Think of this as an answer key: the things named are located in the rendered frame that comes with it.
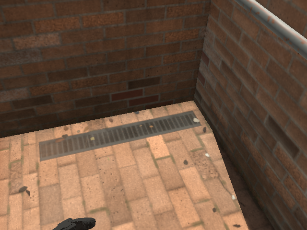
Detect left robot hand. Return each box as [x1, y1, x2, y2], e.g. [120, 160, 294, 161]
[52, 218, 96, 230]

